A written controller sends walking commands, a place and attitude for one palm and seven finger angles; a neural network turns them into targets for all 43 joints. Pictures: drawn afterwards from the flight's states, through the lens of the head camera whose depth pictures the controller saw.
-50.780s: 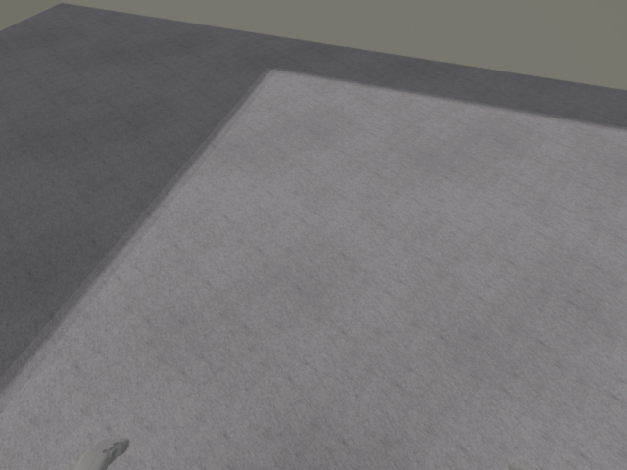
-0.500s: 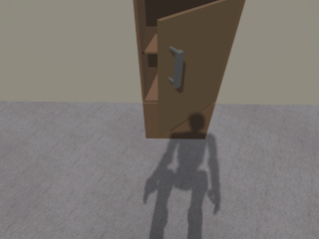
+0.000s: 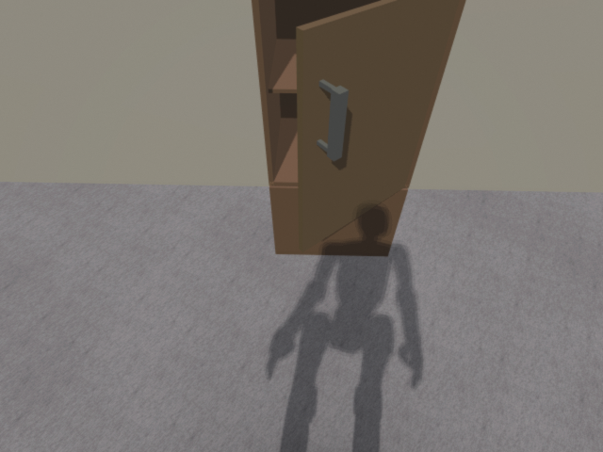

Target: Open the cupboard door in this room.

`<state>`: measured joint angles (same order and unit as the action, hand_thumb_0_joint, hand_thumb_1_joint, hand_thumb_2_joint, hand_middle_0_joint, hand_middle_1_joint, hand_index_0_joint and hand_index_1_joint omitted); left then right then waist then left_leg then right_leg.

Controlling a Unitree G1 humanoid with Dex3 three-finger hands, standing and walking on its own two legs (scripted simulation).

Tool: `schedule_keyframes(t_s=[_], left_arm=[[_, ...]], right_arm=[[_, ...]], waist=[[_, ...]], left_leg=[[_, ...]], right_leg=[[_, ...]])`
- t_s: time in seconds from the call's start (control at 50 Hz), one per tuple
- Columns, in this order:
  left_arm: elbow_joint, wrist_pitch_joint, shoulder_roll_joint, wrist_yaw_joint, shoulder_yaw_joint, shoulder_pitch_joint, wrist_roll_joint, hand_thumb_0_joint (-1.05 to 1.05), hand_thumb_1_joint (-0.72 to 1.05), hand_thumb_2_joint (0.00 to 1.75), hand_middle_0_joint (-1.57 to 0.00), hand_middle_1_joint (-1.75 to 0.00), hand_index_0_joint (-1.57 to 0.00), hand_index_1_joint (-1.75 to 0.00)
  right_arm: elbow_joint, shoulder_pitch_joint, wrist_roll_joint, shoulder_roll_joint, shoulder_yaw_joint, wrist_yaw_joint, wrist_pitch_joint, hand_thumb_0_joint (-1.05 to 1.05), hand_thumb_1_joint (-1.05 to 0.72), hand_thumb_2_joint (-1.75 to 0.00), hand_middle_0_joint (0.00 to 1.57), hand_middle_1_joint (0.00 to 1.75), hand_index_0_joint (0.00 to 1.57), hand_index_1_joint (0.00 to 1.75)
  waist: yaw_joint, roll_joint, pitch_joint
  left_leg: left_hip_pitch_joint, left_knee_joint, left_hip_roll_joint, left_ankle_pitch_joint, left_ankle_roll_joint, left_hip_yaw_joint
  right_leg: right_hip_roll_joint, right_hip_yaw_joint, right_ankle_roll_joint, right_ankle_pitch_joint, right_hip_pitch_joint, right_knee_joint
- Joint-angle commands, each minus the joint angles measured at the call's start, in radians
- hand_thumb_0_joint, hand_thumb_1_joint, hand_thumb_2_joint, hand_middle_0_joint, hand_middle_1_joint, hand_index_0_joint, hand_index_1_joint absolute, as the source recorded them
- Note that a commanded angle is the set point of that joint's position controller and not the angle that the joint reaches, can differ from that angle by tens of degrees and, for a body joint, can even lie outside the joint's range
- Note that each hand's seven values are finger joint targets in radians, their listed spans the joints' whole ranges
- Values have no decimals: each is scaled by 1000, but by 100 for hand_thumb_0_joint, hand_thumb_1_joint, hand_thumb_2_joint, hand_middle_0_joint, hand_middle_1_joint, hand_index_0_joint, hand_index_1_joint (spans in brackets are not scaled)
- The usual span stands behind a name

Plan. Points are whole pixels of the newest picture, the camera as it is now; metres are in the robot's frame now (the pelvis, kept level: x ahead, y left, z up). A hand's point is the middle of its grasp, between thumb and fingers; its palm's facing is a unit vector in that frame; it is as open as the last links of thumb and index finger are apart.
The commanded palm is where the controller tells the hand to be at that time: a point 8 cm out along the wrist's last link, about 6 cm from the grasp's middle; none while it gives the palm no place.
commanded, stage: look to check the result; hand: left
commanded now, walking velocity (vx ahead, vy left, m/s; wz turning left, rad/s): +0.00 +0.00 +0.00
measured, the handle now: (329, 121) +0.68 -0.02 +0.07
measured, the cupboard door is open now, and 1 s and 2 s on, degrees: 40 40 40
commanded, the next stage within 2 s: walk to a spot facing it in 0.14 s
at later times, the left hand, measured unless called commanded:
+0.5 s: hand out of the picture +0.06 +0.19 -0.17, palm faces -0.06 -0.96 -0.27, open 7.4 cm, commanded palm none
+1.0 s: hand out of the picture +0.11 +0.13 -0.16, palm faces -0.28 -0.92 -0.26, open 7.4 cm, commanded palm none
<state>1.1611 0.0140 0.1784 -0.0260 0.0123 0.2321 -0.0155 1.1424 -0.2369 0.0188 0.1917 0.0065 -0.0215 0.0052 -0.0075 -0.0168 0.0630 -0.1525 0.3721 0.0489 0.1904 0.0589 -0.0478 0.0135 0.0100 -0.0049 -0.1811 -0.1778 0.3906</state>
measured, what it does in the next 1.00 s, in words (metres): lifts its left foot, turning right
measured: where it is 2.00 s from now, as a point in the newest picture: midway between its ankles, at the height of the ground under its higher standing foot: outside the picture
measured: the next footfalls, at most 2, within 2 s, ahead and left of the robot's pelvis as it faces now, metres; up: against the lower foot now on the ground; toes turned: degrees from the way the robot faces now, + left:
left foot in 1.20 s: +0.13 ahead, +0.08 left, +0.00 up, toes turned -29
right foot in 1.64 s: -0.02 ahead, -0.12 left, +0.00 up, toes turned -49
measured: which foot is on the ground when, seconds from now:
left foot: down 0.00-0.68, up 0.70-1.00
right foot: down 0.00-1.00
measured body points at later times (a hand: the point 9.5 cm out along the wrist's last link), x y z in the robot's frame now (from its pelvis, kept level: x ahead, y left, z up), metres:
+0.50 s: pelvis +0.01 -0.01 -0.01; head +0.04 -0.02 +0.44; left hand +0.07 +0.24 -0.15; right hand +0.05 -0.26 -0.16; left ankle +0.01 +0.08 -0.74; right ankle +0.02 -0.12 -0.74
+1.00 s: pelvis +0.02 -0.05 +0.00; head +0.08 -0.08 +0.44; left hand +0.12 +0.18 -0.14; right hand +0.05 -0.33 -0.15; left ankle +0.05 +0.12 -0.67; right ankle -0.01 -0.13 -0.74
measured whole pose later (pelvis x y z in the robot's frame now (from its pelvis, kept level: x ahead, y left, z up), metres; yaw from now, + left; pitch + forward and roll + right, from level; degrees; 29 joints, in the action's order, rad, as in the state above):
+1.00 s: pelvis +0.02 -0.05 +0.00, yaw -21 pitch +2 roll +2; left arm 0.97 -0.02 0.18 -0.02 0.07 0.25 -0.02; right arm 0.92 -0.05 0.01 0.23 0.07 -0.03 -0.06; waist 0.03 0.00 0.13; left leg -0.47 1.02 -0.03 0.40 -0.07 0.04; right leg -0.08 -0.16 0.06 -0.21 -0.25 0.44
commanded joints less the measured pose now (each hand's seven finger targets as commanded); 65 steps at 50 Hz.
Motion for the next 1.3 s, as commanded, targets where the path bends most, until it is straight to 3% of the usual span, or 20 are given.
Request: schedule_keyframes(t_s=[0.0,0.24,0.3,0.38,0.46,0.52,0.56,0.62,0.64,0.66,0.68,0.72,0.8,1.04,1.12,1.14,1.16,1.18,1.22,1.28], left_arm=[[-43,11,155,-3,27,15,2,0,90,90,-20,-30,-20,-30],[-55,18,216,3,29,-54,2,0,90,90,-20,-30,-20,-30],[-59,-1,151,-1,25,-30,4,0,90,90,-20,-30,-20,-30],[-103,-26,179,6,44,-43,-1,0,90,90,-20,-30,-20,-30],[-158,-42,176,17,60,-41,-6,0,90,90,-20,-30,-20,-30],[-191,-56,154,25,70,-33,-8,0,90,90,-20,-30,-20,-30],[-218,-60,141,28,76,-47,-8,0,90,90,-20,-30,-20,-30],[-212,-48,122,33,80,31,-7,0,90,90,-20,-30,-20,-30],[-201,-40,148,31,89,89,-11,0,90,90,-20,-30,-20,-30],[-199,-27,250,15,108,119,-24,0,90,90,-20,-30,-20,-30],[-192,-25,289,5,115,140,-10,0,90,90,-20,-30,-20,-30],[-217,-28,233,-10,115,82,-8,0,90,90,-20,-30,-20,-30],[-239,-17,208,-15,109,59,-3,0,90,90,-20,-30,-20,-30],[-265,-29,226,-5,123,80,-14,0,90,90,-20,-30,-20,-30],[-294,-38,229,-4,123,-9,-7,0,90,90,-20,-30,-20,-30],[-307,-40,208,-1,117,-32,1,0,90,90,-20,-30,-20,-30],[-326,-43,148,8,105,-7,13,0,90,90,-20,-30,-20,-30],[-341,-40,144,18,99,-23,8,0,90,90,-20,-30,-20,-30],[-354,-44,172,32,104,-34,-10,0,90,90,-20,-30,-20,-30],[-320,-58,156,51,107,-31,-10,0,90,90,-20,-30,-20,-30]], right_arm=[[-31,-26,-3,144,26,-10,14,0,-90,-90,20,30,20,30],[-38,49,-1,203,28,-2,18,0,-90,-90,20,30,20,30],[-36,11,0,127,18,-7,4,0,-90,-90,20,30,20,30],[-73,9,1,161,37,-15,-15,0,-90,-90,20,30,20,30],[-130,29,4,201,63,-20,-23,0,-90,-90,20,30,20,30],[-162,39,9,221,78,-22,-18,0,-90,-90,20,30,20,30],[-181,47,15,214,78,-24,-15,0,-90,-90,20,30,20,30],[-207,93,13,209,81,-23,-17,0,-90,-90,20,30,20,30],[-220,111,4,203,84,-22,-22,0,-90,-90,20,30,20,30],[-249,98,-11,138,80,-18,-26,0,-90,-90,20,30,20,30],[-267,133,-11,134,76,-10,-37,0,-90,-90,20,30,20,30],[-264,153,-7,118,79,-6,-46,0,-90,-90,20,30,20,30],[-259,146,-11,99,74,-5,-44,0,-90,-90,20,30,20,30],[-319,212,-20,97,70,-17,-27,0,-90,-90,20,30,20,30],[-294,84,-27,104,69,-22,-14,0,-90,-90,20,30,20,30],[-278,29,-25,135,74,-27,-7,0,-90,-90,20,30,20,30],[-280,8,-9,227,88,-32,5,0,-90,-90,20,30,20,30],[-296,-10,2,287,97,-35,0,0,-90,-90,20,30,20,30],[-337,47,19,246,79,-34,-6,0,-90,-90,20,30,20,30],[-338,60,15,189,60,-33,1,0,-90,-90,20,30,20,30]], waist=[[0,6,2],[-2,15,-31],[-6,20,-57],[-11,8,-26],[-3,-45,-38],[6,-128,-48],[6,-142,-33],[53,-57,-58],[82,49,-71],[76,357,-92],[100,374,-61],[62,197,-33],[37,76,-135],[59,181,-122],[-11,139,-153],[-38,86,-164],[-36,-173,-178],[-32,-308,-144],[-3,-127,-58],[26,-164,-51]], left_leg=[[-24,-106,-154,3,-13,146],[8,-112,-158,-56,-20,145],[45,-54,-168,-95,-30,100],[32,-20,-197,-44,-25,78],[38,-29,-270,-11,11,110],[26,-80,-406,-107,105,178],[20,-59,-441,-226,136,156],[-14,112,-372,-320,56,20],[-63,253,-295,-213,-4,-37],[-260,463,-135,167,-80,-130],[-353,668,-59,456,-97,-42],[-420,782,-102,355,-93,68],[-415,768,-105,222,-122,81],[-348,489,-63,268,-121,82],[-92,159,-44,106,-109,82],[75,38,-91,13,-101,98],[211,-84,-324,0,-30,341],[182,-111,-525,-147,77,512],[1,-103,-514,-175,148,441],[5,-36,-353,-389,63,169]], right_leg=[[84,-87,47,8,-14,-70],[94,-98,49,43,14,-89],[93,-116,43,124,-16,-55],[75,-141,47,148,-94,16],[19,-120,36,102,-170,148],[-18,-53,16,-225,-222,429],[15,-45,8,-319,-247,505],[13,-9,11,-163,-100,268],[28,-78,27,77,-19,95],[245,-425,101,331,88,-55],[341,-551,189,491,84,-90],[273,-491,227,334,60,-67],[193,-394,189,450,160,-6],[161,-490,211,500,144,13],[99,-474,137,432,0,87],[46,-420,87,281,-129,133],[-82,-294,26,-79,-329,269],[-108,-118,-30,-457,-410,499],[-41,-95,-51,-397,-393,710],[-12,-62,-62,-259,-403,827]])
